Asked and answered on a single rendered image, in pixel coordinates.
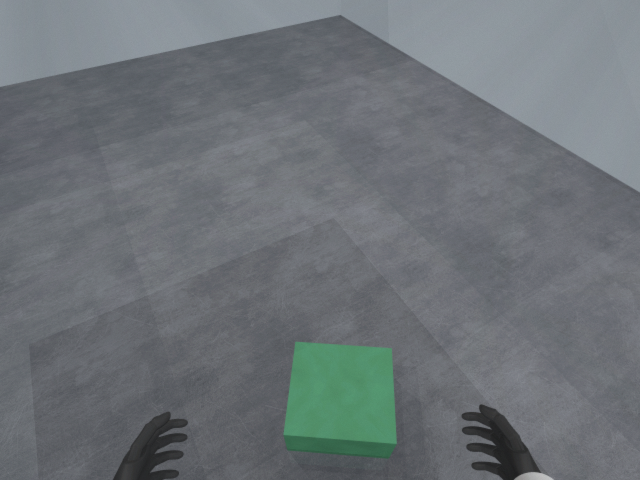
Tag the carton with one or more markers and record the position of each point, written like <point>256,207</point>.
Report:
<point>341,401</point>

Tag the right robot hand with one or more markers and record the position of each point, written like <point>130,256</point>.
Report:
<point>510,451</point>

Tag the left robot hand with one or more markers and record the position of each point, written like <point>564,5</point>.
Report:
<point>141,458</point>

